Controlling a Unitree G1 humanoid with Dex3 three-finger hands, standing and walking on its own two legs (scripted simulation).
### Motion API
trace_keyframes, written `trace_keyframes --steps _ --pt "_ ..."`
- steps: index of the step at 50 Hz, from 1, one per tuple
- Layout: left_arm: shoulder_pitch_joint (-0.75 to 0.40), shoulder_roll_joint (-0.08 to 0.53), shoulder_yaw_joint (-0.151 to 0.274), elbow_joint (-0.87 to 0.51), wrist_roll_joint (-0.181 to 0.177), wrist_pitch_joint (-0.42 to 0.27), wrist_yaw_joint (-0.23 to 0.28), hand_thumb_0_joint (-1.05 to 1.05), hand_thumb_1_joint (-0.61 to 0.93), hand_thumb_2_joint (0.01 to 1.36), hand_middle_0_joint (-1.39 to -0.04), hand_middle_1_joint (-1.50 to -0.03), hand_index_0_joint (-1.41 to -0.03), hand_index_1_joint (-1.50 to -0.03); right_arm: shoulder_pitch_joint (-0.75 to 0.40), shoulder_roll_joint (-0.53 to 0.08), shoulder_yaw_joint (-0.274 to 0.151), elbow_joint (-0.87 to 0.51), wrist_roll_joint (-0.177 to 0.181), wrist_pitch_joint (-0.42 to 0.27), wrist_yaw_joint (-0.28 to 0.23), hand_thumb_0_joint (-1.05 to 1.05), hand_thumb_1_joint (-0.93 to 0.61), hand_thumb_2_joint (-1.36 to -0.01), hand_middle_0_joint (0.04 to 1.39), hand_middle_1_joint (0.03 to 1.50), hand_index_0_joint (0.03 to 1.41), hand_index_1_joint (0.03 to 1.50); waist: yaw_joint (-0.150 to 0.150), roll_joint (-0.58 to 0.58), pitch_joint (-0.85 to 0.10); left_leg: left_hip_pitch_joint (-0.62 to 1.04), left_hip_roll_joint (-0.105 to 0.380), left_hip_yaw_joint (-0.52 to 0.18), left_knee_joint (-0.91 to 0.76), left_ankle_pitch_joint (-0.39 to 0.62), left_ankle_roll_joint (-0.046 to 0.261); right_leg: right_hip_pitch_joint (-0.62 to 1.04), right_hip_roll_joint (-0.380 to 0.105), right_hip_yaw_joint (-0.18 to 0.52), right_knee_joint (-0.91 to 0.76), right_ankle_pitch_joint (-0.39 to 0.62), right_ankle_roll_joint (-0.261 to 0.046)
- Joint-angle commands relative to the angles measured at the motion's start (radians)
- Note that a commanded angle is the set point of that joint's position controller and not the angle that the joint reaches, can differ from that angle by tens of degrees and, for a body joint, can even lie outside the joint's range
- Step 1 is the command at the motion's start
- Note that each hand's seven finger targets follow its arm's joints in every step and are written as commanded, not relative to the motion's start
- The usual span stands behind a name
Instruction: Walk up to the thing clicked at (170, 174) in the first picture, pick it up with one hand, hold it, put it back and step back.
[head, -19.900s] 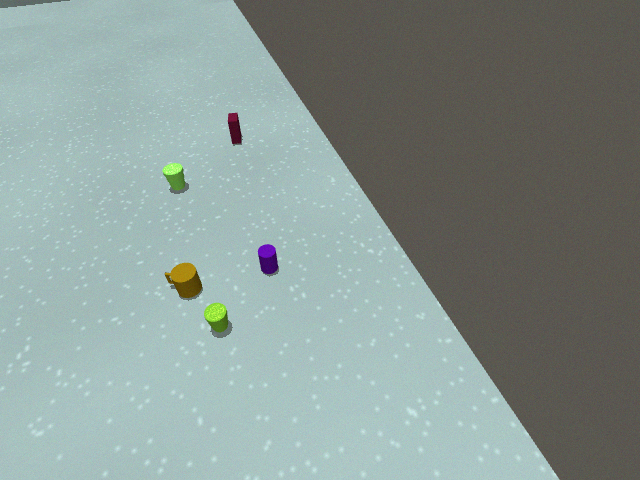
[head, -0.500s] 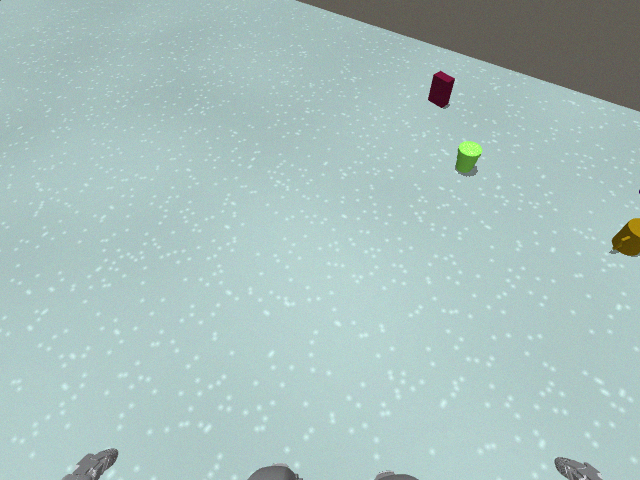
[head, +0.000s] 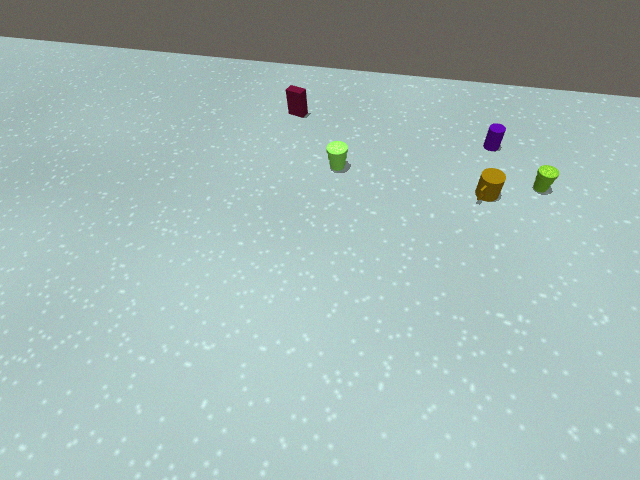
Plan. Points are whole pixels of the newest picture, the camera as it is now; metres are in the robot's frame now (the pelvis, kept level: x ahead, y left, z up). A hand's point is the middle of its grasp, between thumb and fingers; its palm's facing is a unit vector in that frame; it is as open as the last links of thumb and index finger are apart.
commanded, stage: walk up
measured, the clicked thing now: (337, 157) +1.48 -0.10 -0.70
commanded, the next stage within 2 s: stand in 1.22 s
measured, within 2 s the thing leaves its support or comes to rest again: neither
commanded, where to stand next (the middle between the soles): +0.06 +0.04 m, yaw -15 degrees
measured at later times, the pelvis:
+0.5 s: pelvis -0.01 +0.02 +0.00, yaw -12 degrees
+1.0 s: pelvis -0.02 +0.02 +0.01, yaw -17 degrees
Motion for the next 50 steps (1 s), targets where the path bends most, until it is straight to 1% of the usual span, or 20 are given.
trace_keyframes --steps 1,3,7,11,13,14,15,16,17,20,25,27,28,29,30,36,39,41,44,50 --pt "0.027 0.291 0.088 -0.08 -0.016 -0.037 0.043 0.0 0.9 0.9 -0.2 -0.3 -0.2 -0.3 -0.064 -0.166 -0.038 -0.099 0.02 -0.039 -0.016 0.0 -0.9 -0.9 0.2 0.3 0.2 0.3 0.055 -0.197 -0.06 -0.208 -0.033 -0.127 0.155 -0.091 0.004 0.098 -0.3 0.454 -0.226 0.388 -0.242" --pt "-0.001 0.263 0.07 -0.078 -0.016 -0.041 0.05 0.0 0.9 0.9 -0.2 -0.3 -0.2 -0.3 -0.009 -0.14 -0.028 -0.05 0.029 -0.038 -0.014 0.0 -0.9 -0.9 0.2 0.3 0.2 0.3 0.026 -0.232 -0.09 -0.159 -0.059 -0.092 0.121 0.012 0.001 0.103 -0.215 0.323 -0.167 0.537 -0.187" --pt "0.023 0.268 0.065 -0.092 -0.008 -0.04 0.056 0.0 0.9 0.9 -0.2 -0.3 -0.2 -0.3 -0.029 -0.14 -0.032 -0.043 0.013 -0.035 -0.018 0.0 -0.9 -0.9 0.2 0.3 0.2 0.3 0.046 -0.243 -0.111 -0.07 -0.084 -0.063 0.058 0.054 0.009 0.018 -0.2 0.33 -0.114 0.633 -0.204" --pt "-0.019 0.27 0.061 -0.114 -0.009 -0.027 0.057 0.0 0.9 0.9 -0.2 -0.3 -0.2 -0.3 -0.022 -0.13 -0.04 -0.023 0.016 -0.049 -0.021 0.0 -0.9 -0.9 0.2 0.3 0.2 0.3 0.027 -0.261 -0.137 0.058 -0.129 -0.041 -0.133 0.07 0.022 -0.05 -0.175 0.322 -0.026 0.572 -0.193" --pt "-0.048 0.238 0.051 -0.127 -0.02 -0.016 0.057 0.0 0.9 0.9 -0.2 -0.3 -0.2 -0.3 0.055 -0.127 -0.046 0.008 0.006 -0.065 -0.023 0.0 -0.9 -0.9 0.2 0.3 0.2 0.3 -0.012 -0.217 -0.171 0.205 -0.137 -0.051 -0.34 0.244 0.039 -0.104 -0.124 0.26 0.09 0.488 -0.126" --pt "-0.03 0.191 0.038 -0.135 -0.027 -0.015 0.059 0.0 0.9 0.9 -0.2 -0.3 -0.2 -0.3 0.061 -0.178 -0.06 0.008 -0.009 -0.073 -0.027 0.0 -0.9 -0.9 0.2 0.3 0.2 0.3 -0.012 -0.069 -0.192 0.279 -0.007 -0.241 -0.408 0.317 0.081 -0.197 -0.055 0.224 0.211 0.348 -0.063" --pt "-0.006 0.152 0.025 -0.129 -0.031 -0.014 0.063 0.0 0.9 0.9 -0.2 -0.3 -0.2 -0.3 0.024 -0.233 -0.071 -0.005 -0.008 -0.075 -0.028 0.0 -0.9 -0.9 0.2 0.3 0.2 0.3 0.003 0.104 -0.177 0.308 0.188 -0.478 -0.494 0.394 0.171 -0.312 0.083 0.106 0.372 -0.058 -0.017" --pt "0.01 0.216 0.037 -0.105 -0.025 -0.009 0.078 0.0 0.9 0.9 -0.2 -0.3 -0.2 -0.3 -0.013 -0.268 -0.076 -0.013 0.006 -0.076 -0.021 0.0 -0.9 -0.9 0.2 0.3 0.2 0.3 0.004 0.115 -0.19 0.264 0.321 -0.585 -0.505 0.421 0.302 -0.288 0.041 0.115 0.473 -0.278 -0.005" --pt "-0.001 0.236 0.035 -0.085 -0.02 -0.013 0.078 0.0 0.9 0.9 -0.2 -0.3 -0.2 -0.3 -0.055 -0.265 -0.081 -0.016 0.007 -0.076 -0.02 0.0 -0.9 -0.9 0.2 0.3 0.2 0.3 0.019 0.107 -0.145 0.176 0.339 -0.594 -0.513 0.392 0.337 -0.255 -0.008 0.122 0.485 -0.281 -0.004" --pt "-0.014 0.226 0.056 -0.051 -0.027 -0.025 0.046 0.0 0.9 0.9 -0.2 -0.3 -0.2 -0.3 -0.094 -0.194 -0.047 -0.015 -0.009 -0.074 -0.025 0.0 -0.9 -0.9 0.2 0.3 0.2 0.3 0.035 0.118 -0.066 0.117 0.134 -0.259 -0.431 0.508 0.211 -0.2 -0.024 0.044 0.345 -0.183 -0.018" --pt "0.062 0.17 0.053 0.016 -0.018 -0.038 0.032 0.0 0.9 0.9 -0.2 -0.3 -0.2 -0.3 -0.127 -0.178 -0.027 -0.008 0.004 -0.054 -0.014 0.0 -0.9 -0.9 0.2 0.3 0.2 0.3 0.077 0.13 -0.156 0.096 0.051 -0.118 -0.261 0.407 0.132 0.068 0.035 -0.068 -0.119 0.067 -0.025" --pt "0.071 0.239 0.079 0.029 0.004 -0.046 0.044 0.0 0.9 0.9 -0.2 -0.3 -0.2 -0.3 -0.077 -0.089 -0.001 -0.008 0.013 -0.044 -0.014 0.0 -0.9 -0.9 0.2 0.3 0.2 0.3 0.08 -0.048 -0.164 -0.091 0.011 -0.089 -0.093 0.215 0.066 0.223 -0.069 0.188 -0.193 0.043 -0.064" --pt "0.015 0.282 0.079 0.0 0.017 -0.056 0.049 0.0 0.9 0.9 -0.2 -0.3 -0.2 -0.3 -0.088 -0.044 0.017 -0.018 0.016 -0.04 -0.012 0.0 -0.9 -0.9 0.2 0.3 0.2 0.3 0.057 -0.188 -0.122 -0.215 -0.08 -0.042 -0.008 -0.032 0.008 0.186 -0.285 0.535 -0.282 0.055 -0.142" --pt "-0.038 0.329 0.077 -0.01 0.013 -0.052 0.049 0.0 0.9 0.9 -0.2 -0.3 -0.2 -0.3 -0.137 -0.124 -0.011 0.0 0.012 -0.031 -0.03 0.0 -0.9 -0.9 0.2 0.3 0.2 0.3 0.071 -0.163 -0.103 -0.101 -0.069 -0.127 0.051 -0.158 0.018 -0.01 -0.374 0.602 -0.281 0.042 -0.261" --pt "-0.078 0.312 0.071 -0.014 0.006 -0.047 0.047 0.0 0.9 0.9 -0.2 -0.3 -0.2 -0.3 -0.115 -0.147 -0.022 0.021 0.007 -0.034 -0.03 0.0 -0.9 -0.9 0.2 0.3 0.2 0.3 0.05 -0.161 -0.067 -0.014 -0.049 -0.127 0.05 -0.125 0.015 -0.114 -0.357 0.572 -0.268 0.029 -0.272" --pt "-0.153 0.226 0.038 0.022 -0.008 -0.041 0.032 0.0 0.9 0.9 -0.2 -0.3 -0.2 -0.3 -0.014 -0.12 -0.005 0.128 0.011 -0.07 -0.02 0.0 -0.9 -0.9 0.2 0.3 0.2 0.3 -0.007 -0.166 -0.102 0.209 -0.094 -0.062 -0.332 0.16 0.039 -0.159 -0.157 0.278 -0.148 0.098 -0.126" --pt "-0.109 0.173 0.023 0.07 -0.023 -0.032 0.032 0.0 0.9 0.9 -0.2 -0.3 -0.2 -0.3 -0.111 -0.215 -0.014 0.121 0.005 -0.088 -0.019 0.0 -0.9 -0.9 0.2 0.3 0.2 0.3 0.048 0.021 -0.108 0.079 0.15 -0.404 -0.56 -0.016 0.165 -0.067 -0.008 0.065 0.032 -0.054 -0.035" --pt "-0.056 0.194 0.03 0.116 -0.014 -0.04 0.029 0.0 0.9 0.9 -0.2 -0.3 -0.2 -0.3 -0.191 -0.183 0.002 0.12 0.002 -0.082 -0.012 0.0 -0.9 -0.9 0.2 0.3 0.2 0.3 0.092 0.006 -0.09 -0.023 0.104 -0.295 -0.516 -0.04 0.136 0.073 -0.035 0.096 -0.044 -0.066 -0.044" --pt "-0.128 0.216 0.033 0.125 -0.018 -0.047 0.021 0.0 0.9 0.9 -0.2 -0.3 -0.2 -0.3 -0.15 -0.136 0.02 0.156 0.01 -0.079 -0.012 0.0 -0.9 -0.9 0.2 0.3 0.2 0.3 0.052 -0.054 -0.067 0.014 -0.061 -0.122 -0.403 0.029 0.038 0.021 -0.117 0.292 -0.196 0.01 -0.098" --pt "-0.144 0.183 0.01 0.185 -0.025 -0.037 0.019 0.0 0.9 0.9 -0.2 -0.3 -0.2 -0.3 -0.186 -0.138 0.027 0.205 0.016 -0.084 -0.011 0.0 -0.9 -0.9 0.2 0.3 0.2 0.3 0.064 -0.039 -0.081 0.106 0.002 -0.162 -0.516 0.064 0.065 0.028 -0.069 0.185 -0.191 0.13 -0.064"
